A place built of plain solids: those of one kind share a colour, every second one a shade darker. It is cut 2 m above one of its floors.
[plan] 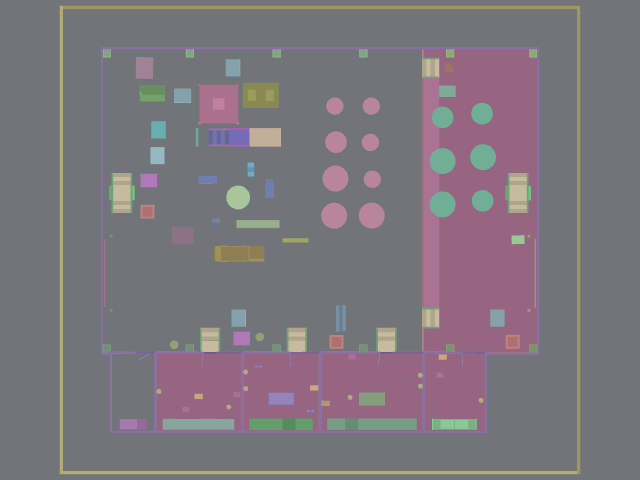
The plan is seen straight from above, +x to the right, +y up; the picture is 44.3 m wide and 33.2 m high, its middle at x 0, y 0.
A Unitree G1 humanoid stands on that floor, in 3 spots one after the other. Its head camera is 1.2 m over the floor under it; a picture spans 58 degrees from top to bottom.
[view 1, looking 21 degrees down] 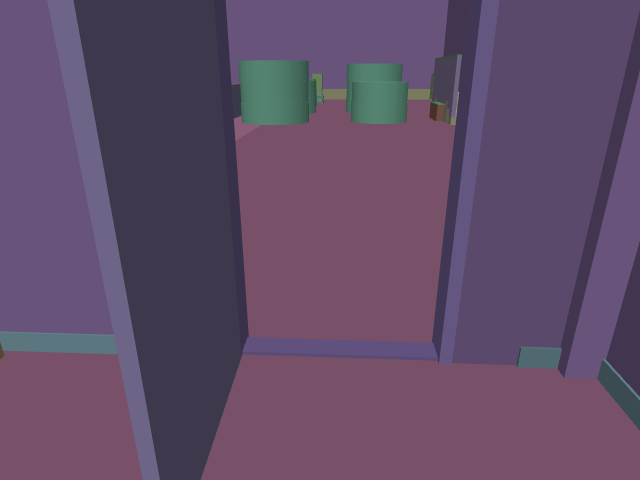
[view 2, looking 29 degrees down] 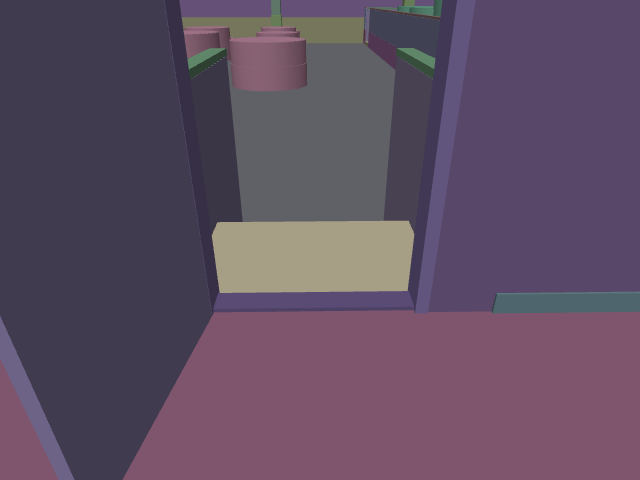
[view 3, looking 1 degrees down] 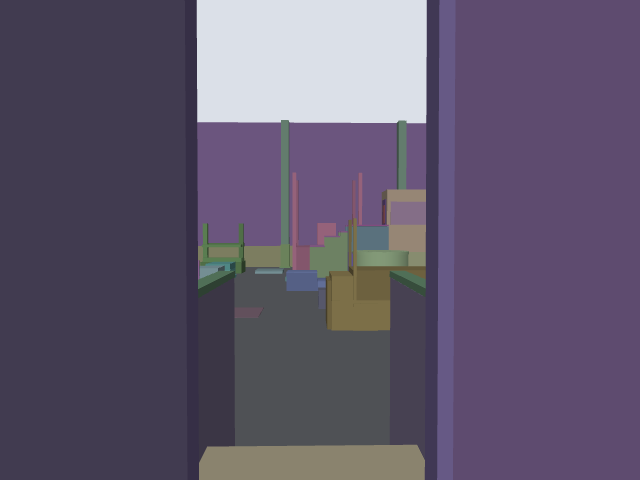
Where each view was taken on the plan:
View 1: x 10.30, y -9.50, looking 93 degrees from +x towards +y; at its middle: ground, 3.35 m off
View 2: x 4.60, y -9.38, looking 89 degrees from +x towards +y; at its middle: doorstep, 2.47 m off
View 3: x -7.60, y -9.40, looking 89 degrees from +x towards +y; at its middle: mixer_tower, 18.40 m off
